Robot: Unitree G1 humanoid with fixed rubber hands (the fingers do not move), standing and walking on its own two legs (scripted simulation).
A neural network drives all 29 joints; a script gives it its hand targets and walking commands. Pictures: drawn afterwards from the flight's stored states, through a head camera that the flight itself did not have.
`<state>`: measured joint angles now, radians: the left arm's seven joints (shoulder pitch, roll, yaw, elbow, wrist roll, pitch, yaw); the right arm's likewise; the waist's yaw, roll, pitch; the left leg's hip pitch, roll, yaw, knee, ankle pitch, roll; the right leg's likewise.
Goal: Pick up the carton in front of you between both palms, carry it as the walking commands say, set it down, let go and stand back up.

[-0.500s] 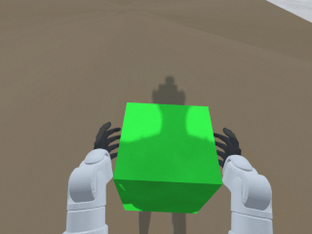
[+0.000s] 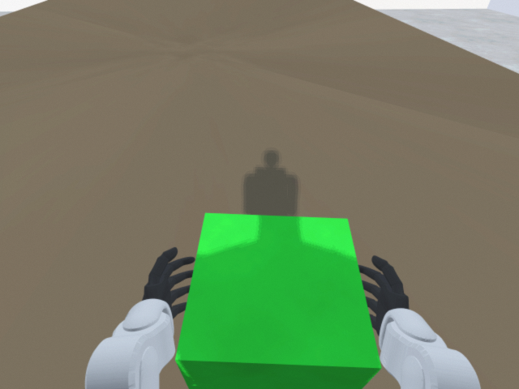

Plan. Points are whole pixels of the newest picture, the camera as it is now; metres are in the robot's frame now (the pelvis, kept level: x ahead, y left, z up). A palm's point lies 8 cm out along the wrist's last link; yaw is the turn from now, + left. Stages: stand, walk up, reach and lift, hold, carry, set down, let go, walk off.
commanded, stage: carry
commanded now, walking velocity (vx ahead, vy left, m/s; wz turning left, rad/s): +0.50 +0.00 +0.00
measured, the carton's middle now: (271, 319) +0.25 +0.00 +0.03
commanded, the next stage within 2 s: none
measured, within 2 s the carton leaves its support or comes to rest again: neither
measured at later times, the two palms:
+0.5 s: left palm (186, 170) +0.53 +0.18 +0.10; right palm (331, 171) +0.53 -0.12 +0.11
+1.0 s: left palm (223, 111) +0.83 +0.14 +0.10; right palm (327, 115) +0.84 -0.16 +0.09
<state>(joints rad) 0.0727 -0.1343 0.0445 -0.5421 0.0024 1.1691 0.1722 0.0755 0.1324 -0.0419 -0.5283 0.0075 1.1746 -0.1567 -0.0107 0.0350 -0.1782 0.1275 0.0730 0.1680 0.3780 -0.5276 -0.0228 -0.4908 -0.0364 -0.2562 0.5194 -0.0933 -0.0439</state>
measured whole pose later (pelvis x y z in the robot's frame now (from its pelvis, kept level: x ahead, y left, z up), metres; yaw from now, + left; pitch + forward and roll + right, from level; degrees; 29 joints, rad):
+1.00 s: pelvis +0.61 -0.02 +0.02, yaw +1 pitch +5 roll +1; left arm 0.09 -0.14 0.05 -0.52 0.01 1.12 0.15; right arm 0.08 0.13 -0.03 -0.52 -0.02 1.14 -0.15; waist 0.03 0.02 -0.07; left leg -0.31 0.08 0.10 1.03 -0.51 -0.04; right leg -0.39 -0.07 -0.24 0.49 -0.18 -0.07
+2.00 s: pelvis +0.84 -0.01 +0.02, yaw -3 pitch +3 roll +2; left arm -0.04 -0.13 0.09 -0.27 0.12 0.98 0.07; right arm -0.05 0.13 -0.04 -0.26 -0.13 1.00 -0.08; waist 0.00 -0.05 -0.04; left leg -0.29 0.03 0.21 0.50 -0.24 0.02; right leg -0.08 -0.09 -0.20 0.52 -0.37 0.01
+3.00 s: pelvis +0.77 -0.01 +0.02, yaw -4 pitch +1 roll +0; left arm -0.22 -0.14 0.17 0.13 0.24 0.73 0.03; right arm -0.21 0.14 -0.16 0.13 -0.24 0.72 -0.01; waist 0.01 -0.01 -0.06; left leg -0.38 0.08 0.19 0.53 -0.16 0.02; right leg -0.14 -0.06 -0.24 0.54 -0.41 -0.02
